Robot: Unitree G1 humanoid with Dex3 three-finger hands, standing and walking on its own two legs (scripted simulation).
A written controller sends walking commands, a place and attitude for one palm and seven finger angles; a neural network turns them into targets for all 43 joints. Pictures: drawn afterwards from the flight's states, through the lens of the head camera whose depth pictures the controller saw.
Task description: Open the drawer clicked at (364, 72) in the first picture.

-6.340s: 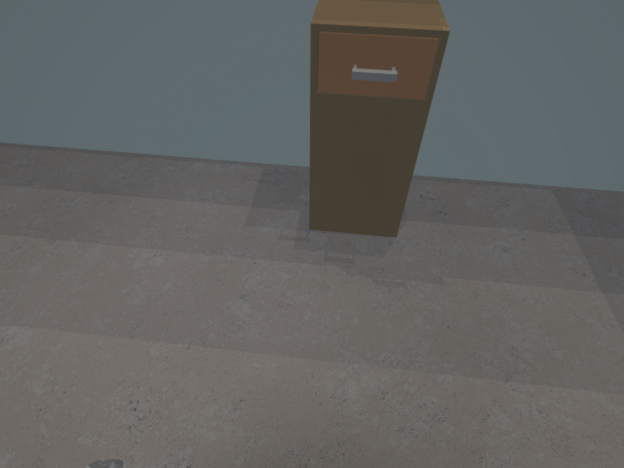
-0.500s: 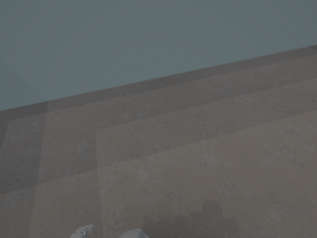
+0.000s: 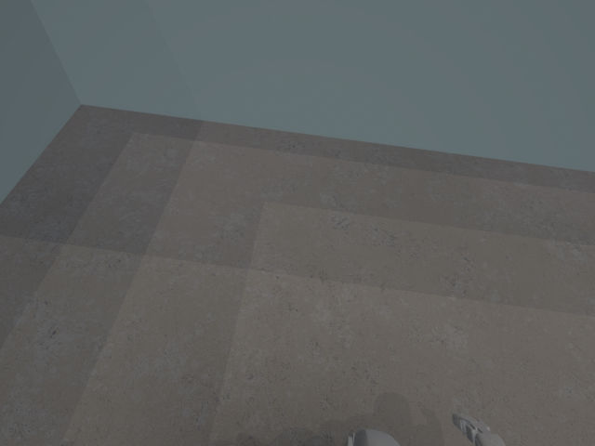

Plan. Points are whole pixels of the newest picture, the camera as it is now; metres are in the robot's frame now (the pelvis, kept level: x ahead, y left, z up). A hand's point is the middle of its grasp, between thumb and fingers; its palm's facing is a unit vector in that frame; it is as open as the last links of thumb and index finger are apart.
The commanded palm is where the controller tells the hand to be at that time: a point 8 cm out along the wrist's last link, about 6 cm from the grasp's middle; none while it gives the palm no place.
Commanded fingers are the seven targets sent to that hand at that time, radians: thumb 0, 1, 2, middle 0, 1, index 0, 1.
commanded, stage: turn to face it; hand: left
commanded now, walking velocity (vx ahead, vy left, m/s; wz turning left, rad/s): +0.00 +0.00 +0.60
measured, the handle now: out of the picture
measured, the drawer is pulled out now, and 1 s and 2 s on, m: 0.00 0.00 0.00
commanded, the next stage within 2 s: none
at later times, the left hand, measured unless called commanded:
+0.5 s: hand out of the picture +0.03 +0.17 -0.14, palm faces +0.29 -0.92 -0.26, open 7.4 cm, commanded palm none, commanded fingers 0.00 0.90 0.90 -0.20 -0.30 -0.20 -0.30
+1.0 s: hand out of the picture -0.09 +0.24 -0.16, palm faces +0.58 -0.78 -0.25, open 7.4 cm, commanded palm none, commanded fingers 0.00 0.90 0.90 -0.20 -0.30 -0.20 -0.30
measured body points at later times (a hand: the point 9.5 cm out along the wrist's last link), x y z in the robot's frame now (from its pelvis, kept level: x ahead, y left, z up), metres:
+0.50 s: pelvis +0.00 -0.04 +0.00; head +0.03 -0.05 +0.45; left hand +0.02 +0.22 -0.12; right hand +0.13 -0.28 -0.15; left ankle -0.05 +0.09 -0.67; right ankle +0.03 -0.15 -0.74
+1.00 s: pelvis -0.04 +0.01 +0.01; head -0.04 +0.05 +0.46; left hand -0.12 +0.29 -0.14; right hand +0.17 -0.16 -0.12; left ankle -0.05 +0.08 -0.74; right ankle +0.04 -0.15 -0.66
